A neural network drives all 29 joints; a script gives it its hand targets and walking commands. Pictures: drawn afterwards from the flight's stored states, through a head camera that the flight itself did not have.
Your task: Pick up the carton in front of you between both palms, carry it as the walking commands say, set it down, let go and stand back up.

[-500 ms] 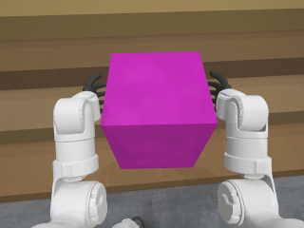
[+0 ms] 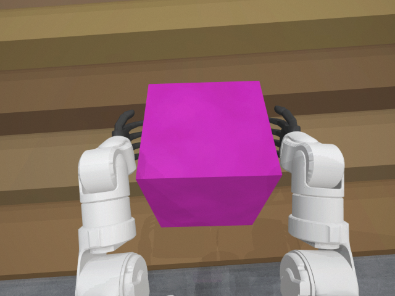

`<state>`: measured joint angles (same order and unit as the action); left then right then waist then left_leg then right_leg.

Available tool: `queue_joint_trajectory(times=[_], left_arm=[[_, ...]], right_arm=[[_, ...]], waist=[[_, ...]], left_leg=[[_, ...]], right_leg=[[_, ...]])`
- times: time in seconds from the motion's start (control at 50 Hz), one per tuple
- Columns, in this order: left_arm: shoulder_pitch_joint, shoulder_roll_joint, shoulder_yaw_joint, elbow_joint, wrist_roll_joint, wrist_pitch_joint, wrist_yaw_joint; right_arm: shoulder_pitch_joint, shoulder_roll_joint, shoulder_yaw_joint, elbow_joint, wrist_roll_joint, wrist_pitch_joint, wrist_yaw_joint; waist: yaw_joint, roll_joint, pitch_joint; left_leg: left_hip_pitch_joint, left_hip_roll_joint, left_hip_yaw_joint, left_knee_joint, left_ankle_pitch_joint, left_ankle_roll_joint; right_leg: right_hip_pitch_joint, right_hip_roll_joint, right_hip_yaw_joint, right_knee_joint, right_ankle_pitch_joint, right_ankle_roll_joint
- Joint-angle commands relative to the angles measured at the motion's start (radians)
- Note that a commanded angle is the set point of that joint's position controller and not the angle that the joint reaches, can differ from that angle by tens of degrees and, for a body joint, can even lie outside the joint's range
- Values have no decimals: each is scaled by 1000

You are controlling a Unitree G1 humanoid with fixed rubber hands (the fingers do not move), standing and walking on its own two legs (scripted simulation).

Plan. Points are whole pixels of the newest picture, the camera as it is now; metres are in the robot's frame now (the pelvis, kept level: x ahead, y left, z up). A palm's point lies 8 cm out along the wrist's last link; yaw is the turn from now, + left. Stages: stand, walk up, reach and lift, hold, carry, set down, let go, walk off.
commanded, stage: carry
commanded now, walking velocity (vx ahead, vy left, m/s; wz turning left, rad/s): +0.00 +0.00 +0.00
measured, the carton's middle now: (205, 161) +0.38 +0.00 +0.03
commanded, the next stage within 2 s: none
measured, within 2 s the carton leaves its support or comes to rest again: neither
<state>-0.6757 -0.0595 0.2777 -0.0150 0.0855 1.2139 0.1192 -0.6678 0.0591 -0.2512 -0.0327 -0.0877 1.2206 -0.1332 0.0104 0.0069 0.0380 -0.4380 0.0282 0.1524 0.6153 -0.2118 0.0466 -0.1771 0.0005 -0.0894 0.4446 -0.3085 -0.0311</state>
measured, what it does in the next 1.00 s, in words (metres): steps on the spot: right foot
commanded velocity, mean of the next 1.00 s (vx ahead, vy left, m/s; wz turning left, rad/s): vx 0.00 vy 0.00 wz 0.00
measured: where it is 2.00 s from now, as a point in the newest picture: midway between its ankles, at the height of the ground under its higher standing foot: outside the picture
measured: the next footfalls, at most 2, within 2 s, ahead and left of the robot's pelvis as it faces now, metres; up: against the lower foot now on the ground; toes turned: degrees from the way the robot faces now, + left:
right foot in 0.24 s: +0.06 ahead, -0.11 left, +0.00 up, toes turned -6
right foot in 1.94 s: +0.18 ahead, -0.11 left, +0.00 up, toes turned -6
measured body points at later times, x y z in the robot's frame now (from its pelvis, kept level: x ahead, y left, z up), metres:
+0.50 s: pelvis +0.04 -0.03 -0.01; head +0.04 -0.04 +0.44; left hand +0.39 +0.12 +0.10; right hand +0.40 -0.19 +0.10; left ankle +0.03 +0.08 -0.74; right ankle +0.02 -0.11 -0.74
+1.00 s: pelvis +0.00 -0.04 -0.01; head -0.01 -0.04 +0.44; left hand +0.36 +0.12 +0.10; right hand +0.36 -0.19 +0.10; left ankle +0.03 +0.08 -0.74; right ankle +0.02 -0.11 -0.74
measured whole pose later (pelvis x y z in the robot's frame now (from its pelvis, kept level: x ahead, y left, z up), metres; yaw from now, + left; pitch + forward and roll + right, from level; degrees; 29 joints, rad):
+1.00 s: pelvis +0.00 -0.04 -0.01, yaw +1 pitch +1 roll +1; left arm -0.64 0.00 0.21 0.18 0.07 1.23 0.12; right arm -0.65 0.01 -0.18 0.19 -0.06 1.23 -0.13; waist -0.01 0.01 -0.06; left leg -0.32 0.04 0.10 0.55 -0.25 0.00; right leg -0.31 0.01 -0.13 0.56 -0.27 -0.07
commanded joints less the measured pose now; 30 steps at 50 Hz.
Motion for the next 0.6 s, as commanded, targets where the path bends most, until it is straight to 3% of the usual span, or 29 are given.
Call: queue_joint_trajectory(times=[0.0,0.02,0.04,0.06,0.08,0.1,0.12,0.14,0.16,0.2,0.22,0.24,0.26,0.28,0.34,0.38,0.48,0.58], left_arm=[[-711,-1059,-767,-109,-459,-21,-253],[-702,-1047,-769,-128,-455,-25,-249],[-689,-1035,-776,-137,-450,-27,-245],[-674,-1023,-781,-136,-441,-29,-243],[-665,-1012,-788,-121,-439,-26,-243],[-629,-1016,-783,-74,-431,-20,-246],[-603,-1005,-772,-54,-420,-21,-246],[-608,-998,-764,-50,-417,-22,-244],[-624,-1000,-760,-53,-424,-24,-242],[-625,-1009,-746,-40,-426,-25,-240],[-618,-1013,-740,-22,-425,-21,-242],[-614,-1015,-732,0,-418,-21,-244],[-625,-1010,-726,16,-410,-23,-246],[-619,-1010,-719,24,-410,-26,-250],[-654,-1017,-715,9,-426,-32,-253],[-656,-1015,-709,11,-432,-30,-249],[-673,-1022,-700,16,-446,-23,-246],[-705,-1039,-699,17,-461,-21,-248]], right_arm=[[-736,1083,780,-97,444,-33,234],[-719,1075,784,-97,444,-34,233],[-690,1069,781,-93,445,-34,235],[-666,1059,774,-86,443,-35,240],[-630,1041,764,-54,435,-34,243],[-593,1022,754,-13,424,-32,246],[-584,1021,757,1,431,-32,253],[-597,1035,765,0,445,-36,261],[-626,1046,769,-16,464,-39,266],[-658,1053,770,-24,479,-42,269],[-652,1053,761,-5,474,-41,268],[-662,1051,751,2,462,-39,268],[-673,1061,748,9,464,-35,268],[-685,1063,744,14,466,-35,269],[-715,1075,739,37,473,-40,267],[-696,1076,724,58,472,-38,261],[-663,1074,686,92,460,-33,255],[-678,1071,669,88,455,-31,250]], waist=[[42,-205,-548],[21,-181,-560],[-25,-140,-594],[-64,-55,-605],[-84,111,-641],[-74,210,-645],[-64,190,-620],[-55,150,-597],[-39,131,-585],[-21,112,-580],[-10,65,-579],[-12,-29,-572],[-19,-90,-558],[-13,-96,-532],[-13,-86,-517],[-14,-70,-534],[-12,-34,-538],[-13,-15,-520]], left_leg=[[-172,-70,17,-67,-139,-37],[-37,-71,11,-167,-13,-30],[197,-57,9,-278,244,-18],[458,3,-37,-299,632,4],[791,191,-212,-111,1359,95],[888,292,-283,-39,1590,201],[866,311,-275,-50,1471,206],[793,278,-247,-68,1289,175],[689,230,-198,-75,1141,131],[444,163,-125,-83,812,58],[336,147,-116,-83,551,23],[266,98,-93,-68,187,-8],[246,73,-97,-83,-15,-24],[242,70,-106,-83,-28,-29],[268,83,-115,-43,182,-24],[281,92,-118,-36,239,-21],[291,100,-121,-42,244,-22],[292,111,-131,-61,204,-19]], right_leg=[[620,-219,144,191,1528,-90],[528,-195,97,215,1439,-77],[371,-162,41,266,1275,-51],[143,-107,4,349,852,-17],[-199,-22,-7,456,142,23],[-356,13,49,431,-271,34],[-381,-28,92,331,-315,28],[-327,-36,84,162,-252,22],[-213,-24,41,41,-112,24],[39,-30,-3,-53,234,24],[119,-87,43,-14,404,6],[132,-188,128,56,776,-35],[151,-233,152,64,887,-64],[136,-236,145,67,830,-63],[97,-189,117,85,802,-45],[97,-179,107,94,780,-39],[85,-174,106,93,707,-40],[52,-165,105,74,553,-40]])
